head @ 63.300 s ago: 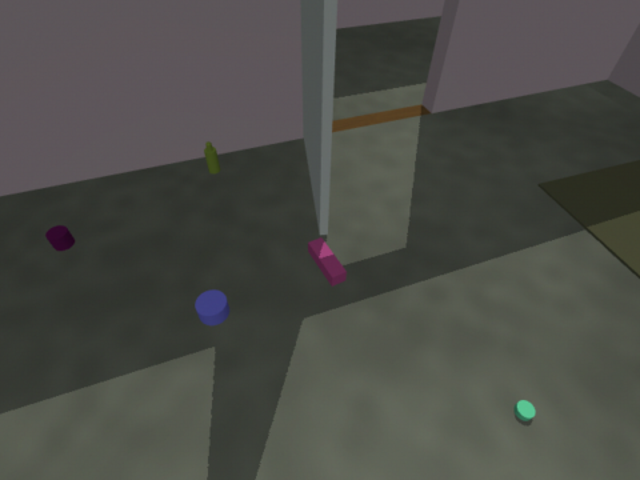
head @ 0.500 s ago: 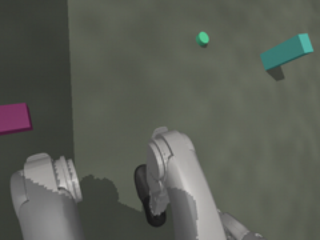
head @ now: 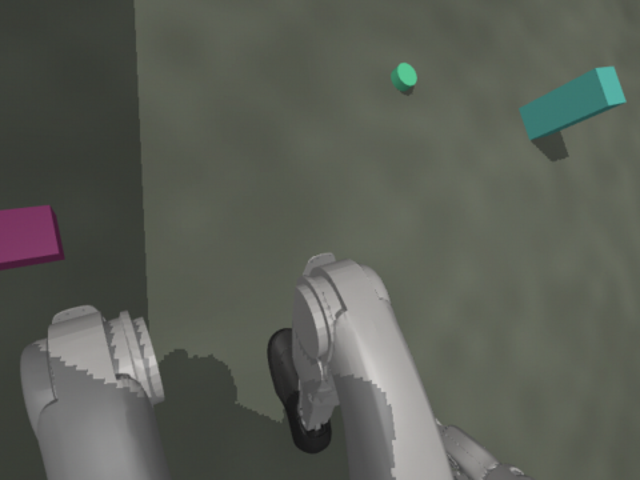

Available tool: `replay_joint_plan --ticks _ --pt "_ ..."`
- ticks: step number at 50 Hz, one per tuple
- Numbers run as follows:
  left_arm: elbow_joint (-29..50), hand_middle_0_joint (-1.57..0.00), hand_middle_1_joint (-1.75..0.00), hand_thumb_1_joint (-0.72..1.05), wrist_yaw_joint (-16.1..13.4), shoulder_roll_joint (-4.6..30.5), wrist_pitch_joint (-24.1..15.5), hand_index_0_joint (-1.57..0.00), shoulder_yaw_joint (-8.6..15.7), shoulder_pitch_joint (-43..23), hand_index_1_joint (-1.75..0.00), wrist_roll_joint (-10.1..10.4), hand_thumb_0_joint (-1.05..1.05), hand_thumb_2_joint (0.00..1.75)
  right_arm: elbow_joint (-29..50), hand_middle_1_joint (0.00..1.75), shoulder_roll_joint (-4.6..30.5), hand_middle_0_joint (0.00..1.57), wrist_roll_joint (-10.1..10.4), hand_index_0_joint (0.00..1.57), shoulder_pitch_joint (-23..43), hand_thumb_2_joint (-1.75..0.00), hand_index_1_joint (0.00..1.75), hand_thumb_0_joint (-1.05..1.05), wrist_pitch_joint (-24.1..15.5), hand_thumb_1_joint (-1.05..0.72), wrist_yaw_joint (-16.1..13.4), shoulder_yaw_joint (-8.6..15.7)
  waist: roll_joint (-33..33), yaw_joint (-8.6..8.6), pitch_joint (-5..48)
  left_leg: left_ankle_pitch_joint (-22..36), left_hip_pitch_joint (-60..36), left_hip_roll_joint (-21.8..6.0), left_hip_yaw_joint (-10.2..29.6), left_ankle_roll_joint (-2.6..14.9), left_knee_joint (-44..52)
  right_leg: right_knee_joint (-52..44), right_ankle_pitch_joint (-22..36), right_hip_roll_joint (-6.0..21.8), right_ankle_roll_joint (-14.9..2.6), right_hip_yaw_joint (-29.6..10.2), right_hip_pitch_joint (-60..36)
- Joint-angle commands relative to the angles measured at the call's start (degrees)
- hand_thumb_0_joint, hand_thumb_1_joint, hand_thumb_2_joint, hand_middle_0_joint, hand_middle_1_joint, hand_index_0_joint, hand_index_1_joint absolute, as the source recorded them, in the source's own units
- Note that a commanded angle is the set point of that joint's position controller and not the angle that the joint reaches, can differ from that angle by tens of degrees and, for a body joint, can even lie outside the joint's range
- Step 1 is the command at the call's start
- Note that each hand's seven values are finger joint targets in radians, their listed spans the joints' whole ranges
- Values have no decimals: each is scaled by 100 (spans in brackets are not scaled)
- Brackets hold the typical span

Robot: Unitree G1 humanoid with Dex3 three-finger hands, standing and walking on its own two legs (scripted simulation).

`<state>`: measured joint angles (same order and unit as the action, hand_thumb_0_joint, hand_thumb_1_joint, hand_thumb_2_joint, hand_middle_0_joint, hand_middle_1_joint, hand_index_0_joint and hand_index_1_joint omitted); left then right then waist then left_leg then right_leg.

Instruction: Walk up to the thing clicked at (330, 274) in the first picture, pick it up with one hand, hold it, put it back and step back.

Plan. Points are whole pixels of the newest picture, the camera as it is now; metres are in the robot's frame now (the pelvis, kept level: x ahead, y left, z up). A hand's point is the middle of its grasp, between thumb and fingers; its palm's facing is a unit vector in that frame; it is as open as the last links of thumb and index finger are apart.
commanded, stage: settle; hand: left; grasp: from above
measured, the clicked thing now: out of the picture +0.41 +0.31 -0.27
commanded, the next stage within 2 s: lift in 0.80 s
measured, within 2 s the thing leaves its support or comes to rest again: leaves its support in 0.34 s
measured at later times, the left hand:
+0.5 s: hand out of the picture +0.41 +0.32 -0.20, palm faces -0.38 -0.11 -0.92, open 9.5 cm
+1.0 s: hand out of the picture +0.39 +0.32 -0.13, palm faces -0.44 -0.08 -0.89, open 9.3 cm
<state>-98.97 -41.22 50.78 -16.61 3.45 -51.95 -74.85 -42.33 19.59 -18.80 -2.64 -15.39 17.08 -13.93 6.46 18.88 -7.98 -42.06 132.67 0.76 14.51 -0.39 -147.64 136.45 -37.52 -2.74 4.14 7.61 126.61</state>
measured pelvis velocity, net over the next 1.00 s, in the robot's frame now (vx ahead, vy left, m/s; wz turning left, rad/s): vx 0.00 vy -0.01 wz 0.11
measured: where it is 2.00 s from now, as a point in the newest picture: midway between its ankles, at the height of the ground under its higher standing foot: (228, 449)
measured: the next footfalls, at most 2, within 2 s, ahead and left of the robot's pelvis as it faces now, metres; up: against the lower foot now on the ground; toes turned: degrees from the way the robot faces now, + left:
none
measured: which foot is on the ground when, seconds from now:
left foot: down 0.00-1.00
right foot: down 0.00-1.00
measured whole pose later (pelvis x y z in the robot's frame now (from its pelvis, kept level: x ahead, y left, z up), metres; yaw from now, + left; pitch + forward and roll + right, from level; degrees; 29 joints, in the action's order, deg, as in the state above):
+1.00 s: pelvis +0.00 -0.01 +0.04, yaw +6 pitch +33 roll -8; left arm -72.3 -22.0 38.8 -16.6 4.1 -44.9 -73.1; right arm -42.5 17.4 -8.1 -8.1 -4.3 9.8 -0.3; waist -0.4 11.0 3.8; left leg -39.2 130.8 1.3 8.2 -1.2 -136.5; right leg 131.1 -37.4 -0.2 2.7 2.8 127.2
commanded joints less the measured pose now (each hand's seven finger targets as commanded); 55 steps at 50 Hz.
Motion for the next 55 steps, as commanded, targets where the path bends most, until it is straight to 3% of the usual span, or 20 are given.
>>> replay_joint_plan --ticks 1,6,13,14,15,16,18,19,20,21,23,25,28,33,36,40,45,46,53,55 --pt "591 -68 -65 25 -195 1036 -21 -69 90 -1319 -63 61 0 61 -29 30 1833 20 81 20 -923 -90 30 0 -16 -91 -14 523 -2484 345 3403 985 -2556 -157 -617 61 1677 -1110 1153 -179 -479 749 -1737" --pt "798 -69 -65 26 -200 1096 38 -70 186 -1414 -64 22 0 62 -21 30 1830 20 110 20 -994 -90 30 0 -13 -92 2 628 -2649 313 3629 1079 -2708 -170 -625 25 1662 -1019 1274 -177 -489 719 -1769" --pt "1910 -68 -70 30 -88 1353 97 -71 721 -1458 -67 -4 0 60 -74 30 1792 20 253 20 -1140 -90 30 0 20 -91 84 981 -3443 35 4394 1494 -3236 -138 -732 -52 1755 -860 1508 -134 -543 665 -1624" --pt "1910 -69 -68 30 -18 1140 110 -71 619 -1425 -66 40 0 61 -62 30 1729 20 314 20 -1066 -90 30 0 -10 -91 116 1017 -3436 57 4269 1353 -3220 -135 -742 -65 1744 -796 1400 -106 -546 664 -1499" --pt "2023 -68 -68 30 28 1174 128 -71 707 -1315 -65 38 0 58 -132 30 1742 20 350 20 -1102 -90 30 0 2 -91 121 1110 -3445 -23 4276 1366 -3152 -129 -757 -42 1784 -848 1391 -110 -538 669 -1421" --pt "2254 -69 -67 31 110 900 161 -72 567 -1209 -64 96 0 60 -38 30 1675 20 412 20 -1075 -90 30 0 15 -91 130 1142 -3484 -122 4433 1387 -3230 -81 -779 -42 1876 -900 1374 -98 -537 660 -1393" --pt "2676 -71 -68 33 222 1094 209 -74 720 -1076 -66 136 0 61 -58 30 1669 20 521 20 -1132 -90 30 0 69 -91 142 1314 -3669 -313 4835 1495 -3510 -109 -812 -73 1994 -893 1448 -88 -586 574 -1434" --pt "2751 -71 -68 34 323 655 286 -74 486 -797 -64 166 0 59 -118 30 1585 20 585 20 -1201 -90 30 0 111 -91 161 1355 -3749 -411 4973 1629 -3643 -82 -868 -88 2095 -939 1495 -86 -590 539 -1439" --pt "2669 -72 -70 37 378 586 344 -76 501 -758 -66 286 0 58 -118 30 1577 20 645 20 -1173 -90 30 0 151 -91 172 1416 -3546 -364 4802 1508 -3402 -84 -849 -56 2143 -963 1455 -75 -590 560 -1359" --pt "3050 -74 -69 38 432 666 389 -77 544 -832 -65 293 0 58 -101 30 1579 20 733 20 -1183 -90 30 0 228 -91 140 1469 -3609 -527 5047 1574 -3483 -78 -867 -40 2269 -1072 1463 -83 -621 493 -1368" --pt "2792 -74 -67 39 631 392 498 -78 297 -962 -63 285 0 54 -143 30 1486 20 838 20 -1264 -90 30 0 325 -91 136 1515 -3310 -414 4817 1500 -3221 -65 -940 9 2211 -1136 1438 -70 -638 404 -1276" --pt "2936 -78 -66 44 787 352 580 -82 359 -990 -62 346 0 55 -140 30 1437 20 926 20 -1401 -90 30 0 442 -91 74 1569 -2987 -492 4917 1627 -3051 -19 -1001 77 2214 -1278 1540 -50 -619 340 -1447" --pt "2800 -82 -66 47 1116 23 578 -85 102 -1004 -62 368 0 56 -119 30 1374 20 977 20 -1451 -90 30 0 547 -91 -18 1586 -2579 -424 4736 1506 -2915 13 -1005 136 2260 -1439 1421 -37 -601 290 -1472" --pt "3153 -88 -66 53 1552 283 320 -91 196 -1391 -63 486 0 57 68 30 1264 20 1044 20 -1434 -91 30 0 706 -92 -242 1635 -1996 -467 4862 1116 -2544 58 -1134 219 2237 -1748 951 -22 -620 35 -1972" --pt "3006 -90 -65 57 1650 198 172 -94 172 -1198 -61 462 0 56 82 30 1210 20 1066 20 -1469 -90 30 0 791 -91 -386 1634 -1927 -485 4628 940 -2547 92 -1164 185 2353 -1838 677 -6 -636 36 -1893" --pt "3553 -92 -65 60 1636 531 -33 -96 357 -1355 -61 380 0 57 114 30 1124 20 1085 20 -1482 -90 30 0 910 -91 -563 1658 -2178 -700 5212 1222 -2865 79 -1254 152 2416 -1840 927 7 -649 -84 -2174" --pt "3760 -96 -63 63 1579 515 -76 -98 402 -1400 -60 245 0 65 140 30 1145 20 1110 20 -1515 -90 30 0 1030 -91 -744 1769 -2427 -716 5202 1150 -3226 77 -1243 121 2645 -1825 904 70 -664 30 -1775" --pt "3872 -102 -66 70 1561 568 -71 -106 423 -1416 -62 273 0 59 149 30 1116 20 1113 20 -1500 -91 30 0 1058 -94 -778 1782 -2380 -774 5350 1135 -3261 66 -1255 127 2645 -1867 873 63 -671 -19 -1836" --pt "4123 -102 -60 69 1874 428 294 -105 390 -1014 -58 558 0 66 176 30 1132 20 1273 20 -1618 -90 30 0 1145 -91 -892 1936 -2598 -1000 5711 1349 -3783 90 -1242 110 3105 -1971 1153 150 -673 1 -1978" --pt "4217 -104 -58 70 2067 332 365 -106 264 -989 -56 653 0 65 222 30 1088 20 1321 20 -1672 -90 30 0 1181 -92 -910 1946 -2282 -916 5572 1297 -3632 83 -1273 166 3125 -2151 1153 125 -662 -34 -2165"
